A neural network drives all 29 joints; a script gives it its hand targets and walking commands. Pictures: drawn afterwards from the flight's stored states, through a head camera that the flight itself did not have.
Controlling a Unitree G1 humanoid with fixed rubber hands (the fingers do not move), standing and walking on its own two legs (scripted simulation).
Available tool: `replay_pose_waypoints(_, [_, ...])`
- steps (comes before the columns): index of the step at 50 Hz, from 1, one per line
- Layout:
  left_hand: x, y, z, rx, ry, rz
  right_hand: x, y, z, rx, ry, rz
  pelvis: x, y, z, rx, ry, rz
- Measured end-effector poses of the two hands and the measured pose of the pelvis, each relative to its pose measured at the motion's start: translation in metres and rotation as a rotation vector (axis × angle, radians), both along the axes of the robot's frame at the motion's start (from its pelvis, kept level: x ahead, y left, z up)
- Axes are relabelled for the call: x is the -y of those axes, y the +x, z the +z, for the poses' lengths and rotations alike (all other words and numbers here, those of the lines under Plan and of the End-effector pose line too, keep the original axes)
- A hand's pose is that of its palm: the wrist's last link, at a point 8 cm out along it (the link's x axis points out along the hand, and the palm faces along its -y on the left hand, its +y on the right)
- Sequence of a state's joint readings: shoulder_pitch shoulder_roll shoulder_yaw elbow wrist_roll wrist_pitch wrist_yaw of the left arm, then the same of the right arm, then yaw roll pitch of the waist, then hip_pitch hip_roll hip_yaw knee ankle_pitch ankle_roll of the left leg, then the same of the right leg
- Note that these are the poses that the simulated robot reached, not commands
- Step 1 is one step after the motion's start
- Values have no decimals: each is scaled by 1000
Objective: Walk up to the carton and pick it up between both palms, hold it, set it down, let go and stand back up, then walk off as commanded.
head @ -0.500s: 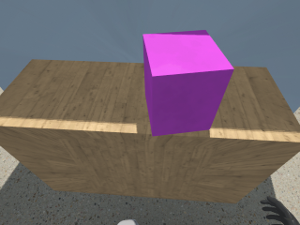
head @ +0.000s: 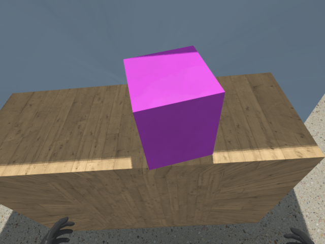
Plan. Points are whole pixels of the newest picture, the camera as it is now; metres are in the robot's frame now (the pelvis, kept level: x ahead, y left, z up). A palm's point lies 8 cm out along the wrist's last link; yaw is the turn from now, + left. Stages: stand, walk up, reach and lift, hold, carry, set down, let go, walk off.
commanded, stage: walk up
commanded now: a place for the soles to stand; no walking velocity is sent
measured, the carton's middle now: (170, 109) +0.47 +0.00 +0.06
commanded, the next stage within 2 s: reach and lift in 1.70 s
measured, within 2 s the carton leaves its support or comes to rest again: neither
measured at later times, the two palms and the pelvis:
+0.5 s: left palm out of the picture +0.09 +0.31 -0.10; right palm out of the picture +0.09 -0.30 -0.09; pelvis +0.00 +0.01 +0.01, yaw -2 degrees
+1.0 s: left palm out of the picture +0.11 +0.31 -0.10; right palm out of the picture +0.11 -0.30 -0.10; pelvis +0.03 +0.01 +0.01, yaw -3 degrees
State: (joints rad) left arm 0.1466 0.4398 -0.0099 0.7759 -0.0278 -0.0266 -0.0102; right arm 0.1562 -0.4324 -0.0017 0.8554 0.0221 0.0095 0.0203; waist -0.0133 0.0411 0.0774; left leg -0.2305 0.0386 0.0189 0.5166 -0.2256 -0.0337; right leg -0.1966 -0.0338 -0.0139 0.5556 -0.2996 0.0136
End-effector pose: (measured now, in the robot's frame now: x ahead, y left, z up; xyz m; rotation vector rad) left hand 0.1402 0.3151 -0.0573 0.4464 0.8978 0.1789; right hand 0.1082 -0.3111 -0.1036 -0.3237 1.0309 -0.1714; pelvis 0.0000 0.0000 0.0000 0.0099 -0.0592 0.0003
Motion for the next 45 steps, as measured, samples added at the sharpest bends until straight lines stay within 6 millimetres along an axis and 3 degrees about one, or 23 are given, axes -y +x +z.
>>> replay_pose_waypoints(5, [2,9,-2,-13,-16,16,1,0,2,-30,-3,-23,0,3,4,0,1,-7])
replay_pose_waypoints(10, [5,4,-12,-55,-50,42,1,-4,6,-58,-11,-46,-1,5,8,0,-1,-15])
replay_pose_waypoints(22, [4,-39,-39,-200,-101,119,-10,-19,11,-105,-14,-97,-8,2,14,-7,-11,-27])
replay_pose_waypoints(33, [-5,-64,-46,-257,-98,158,-20,-23,8,-94,-7,-106,-14,5,12,-7,-4,-34])
replay_pose_waypoints(39, [-3,-66,-44,-280,-84,162,-17,-15,5,-84,-1,-114,-11,16,12,-11,-6,-46])
replay_pose_waypoints(45, [1,-50,-42,-274,-78,150,-13,-5,4,-77,-3,-115,-9,26,12,-11,-6,-55])
